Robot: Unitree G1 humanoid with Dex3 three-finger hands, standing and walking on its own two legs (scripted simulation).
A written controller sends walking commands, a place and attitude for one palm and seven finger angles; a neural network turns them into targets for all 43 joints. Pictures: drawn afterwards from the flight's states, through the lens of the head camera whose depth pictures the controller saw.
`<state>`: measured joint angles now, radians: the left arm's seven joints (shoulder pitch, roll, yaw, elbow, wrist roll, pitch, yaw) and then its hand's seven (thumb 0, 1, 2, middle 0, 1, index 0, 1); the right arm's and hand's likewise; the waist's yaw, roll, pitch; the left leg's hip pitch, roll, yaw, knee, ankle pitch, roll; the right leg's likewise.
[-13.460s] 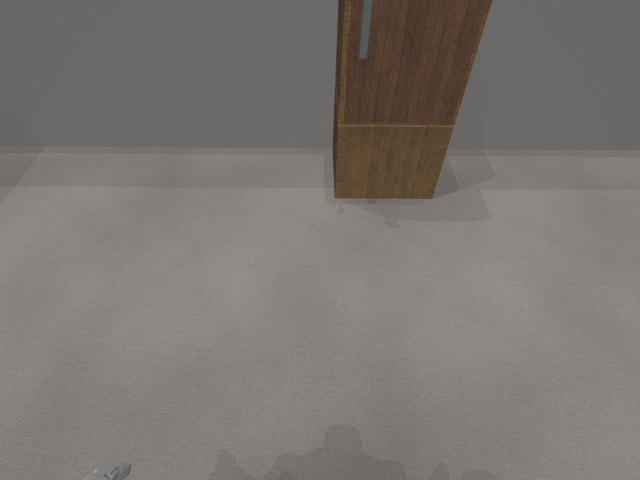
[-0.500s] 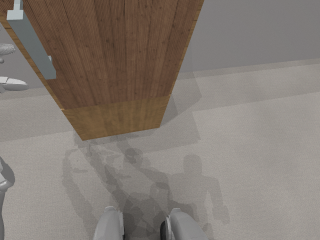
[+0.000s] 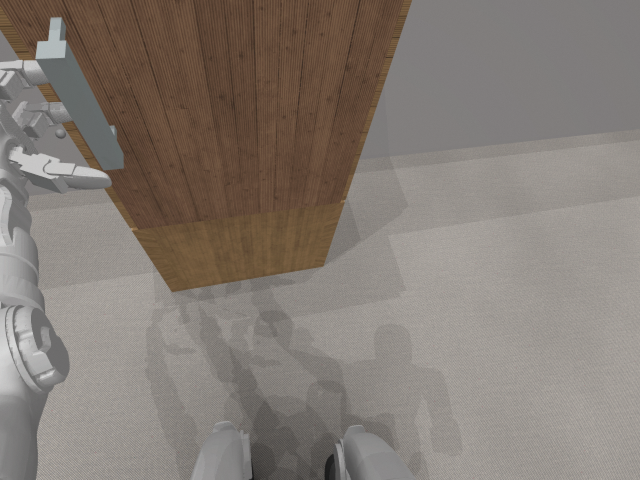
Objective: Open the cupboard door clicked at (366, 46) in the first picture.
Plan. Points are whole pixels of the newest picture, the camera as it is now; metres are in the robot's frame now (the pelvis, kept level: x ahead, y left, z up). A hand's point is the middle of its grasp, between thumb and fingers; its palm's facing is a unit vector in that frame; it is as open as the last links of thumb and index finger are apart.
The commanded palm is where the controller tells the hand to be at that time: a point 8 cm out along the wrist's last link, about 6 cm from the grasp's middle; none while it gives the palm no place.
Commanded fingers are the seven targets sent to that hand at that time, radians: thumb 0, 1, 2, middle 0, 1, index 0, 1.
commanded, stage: slide the fingers in behind the handle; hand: left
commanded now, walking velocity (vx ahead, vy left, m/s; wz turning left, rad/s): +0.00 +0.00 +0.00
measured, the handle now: (88, 101) +0.55 +0.24 +0.08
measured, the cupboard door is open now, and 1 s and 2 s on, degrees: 0 0 0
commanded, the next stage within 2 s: close the thumb around the handle in 1.08 s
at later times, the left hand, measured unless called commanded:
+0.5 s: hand (87, 132) +0.50 +0.23 +0.08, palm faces +0.13 -0.99 +0.00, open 14.0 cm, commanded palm +0.48 +0.27 +0.08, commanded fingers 0.00 -0.50 0.30 -0.30 -1.20 -0.30 -1.20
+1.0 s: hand (106, 128) +0.51 +0.22 +0.08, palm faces +0.14 -0.99 +0.00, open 13.9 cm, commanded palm +0.48 +0.26 +0.08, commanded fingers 0.00 -0.50 0.30 -0.30 -1.20 -0.30 -1.20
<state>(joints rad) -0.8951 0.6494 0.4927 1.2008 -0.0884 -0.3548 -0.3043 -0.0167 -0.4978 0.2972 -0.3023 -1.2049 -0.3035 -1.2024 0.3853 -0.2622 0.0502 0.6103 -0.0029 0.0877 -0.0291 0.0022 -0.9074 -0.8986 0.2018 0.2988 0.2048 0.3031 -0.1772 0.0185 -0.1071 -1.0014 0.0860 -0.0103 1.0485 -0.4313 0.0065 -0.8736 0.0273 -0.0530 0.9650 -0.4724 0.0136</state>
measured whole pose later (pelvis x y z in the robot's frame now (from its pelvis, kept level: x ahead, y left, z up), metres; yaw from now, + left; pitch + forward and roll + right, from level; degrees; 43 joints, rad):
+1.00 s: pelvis +0.00 -0.01 +0.00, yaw +0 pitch +22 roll -3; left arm -0.90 0.55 0.46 1.18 -0.08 -0.39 -0.20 -0.02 -0.50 0.30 -0.30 -1.20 -0.31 -1.21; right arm 0.40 -0.26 0.03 0.64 -0.01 0.08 -0.01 0.00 -0.91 -0.90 0.20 0.30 0.20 0.30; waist -0.17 0.03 -0.11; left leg -1.00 0.09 -0.01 1.04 -0.43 -0.01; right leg -0.88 0.03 -0.05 0.99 -0.48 0.00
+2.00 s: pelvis +0.00 -0.01 +0.00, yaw +0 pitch +22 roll -4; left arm -0.93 0.56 0.45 1.22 -0.07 -0.39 -0.21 0.00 0.68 0.84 -0.38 -1.35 -0.40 -1.35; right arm 0.39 -0.26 0.04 0.63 -0.01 0.07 -0.02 0.00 -0.91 -0.90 0.20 0.30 0.20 0.30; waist -0.19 0.03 -0.11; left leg -1.02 0.08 -0.01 1.06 -0.43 0.00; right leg -0.90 0.03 -0.05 1.00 -0.48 0.01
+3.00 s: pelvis +0.02 -0.04 +0.02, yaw +5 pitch +10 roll +0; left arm 0.18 -0.08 -0.24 0.03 0.09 -0.14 0.56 0.00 0.65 0.70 -0.30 -1.32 -0.35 -1.34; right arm 0.17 -0.16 0.02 0.52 -0.06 0.05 0.03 0.01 -0.91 -0.90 0.20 0.30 0.20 0.30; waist -0.01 0.04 -0.15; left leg -0.66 0.04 -0.05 0.91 -0.42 -0.05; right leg -0.55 -0.01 -0.09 0.92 -0.53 -0.04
